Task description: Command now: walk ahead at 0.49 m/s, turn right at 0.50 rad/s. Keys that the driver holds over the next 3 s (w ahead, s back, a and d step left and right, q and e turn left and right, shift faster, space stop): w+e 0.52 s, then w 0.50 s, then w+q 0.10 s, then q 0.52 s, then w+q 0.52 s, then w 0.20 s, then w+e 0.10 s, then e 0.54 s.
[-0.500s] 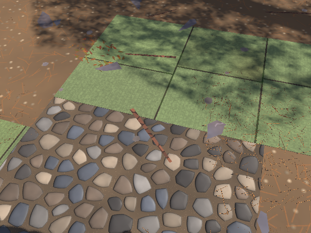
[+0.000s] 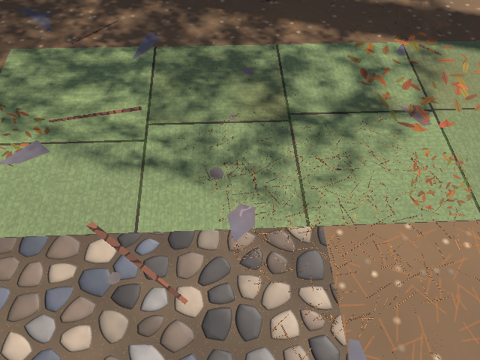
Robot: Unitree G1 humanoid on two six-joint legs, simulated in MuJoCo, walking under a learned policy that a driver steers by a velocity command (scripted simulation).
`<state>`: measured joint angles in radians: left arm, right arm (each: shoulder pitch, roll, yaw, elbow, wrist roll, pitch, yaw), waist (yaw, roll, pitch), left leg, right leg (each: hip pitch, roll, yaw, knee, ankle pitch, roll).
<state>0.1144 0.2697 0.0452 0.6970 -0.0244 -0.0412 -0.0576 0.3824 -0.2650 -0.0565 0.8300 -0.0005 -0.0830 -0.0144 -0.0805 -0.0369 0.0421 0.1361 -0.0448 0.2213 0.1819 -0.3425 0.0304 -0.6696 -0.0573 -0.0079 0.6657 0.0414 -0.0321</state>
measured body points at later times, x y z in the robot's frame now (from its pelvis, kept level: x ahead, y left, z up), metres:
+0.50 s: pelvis +0.29 -0.01 +0.01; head +0.32 -0.04 +0.45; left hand +0.43 +0.25 -0.10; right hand +0.44 -0.31 -0.07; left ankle +0.51 +0.10 -0.70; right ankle +0.20 -0.09 -0.73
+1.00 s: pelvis +0.54 -0.07 +0.01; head +0.57 -0.09 +0.46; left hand +0.85 +0.02 -0.06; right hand +0.41 -0.33 -0.11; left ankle +0.51 +0.07 -0.73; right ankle +0.63 -0.27 -0.70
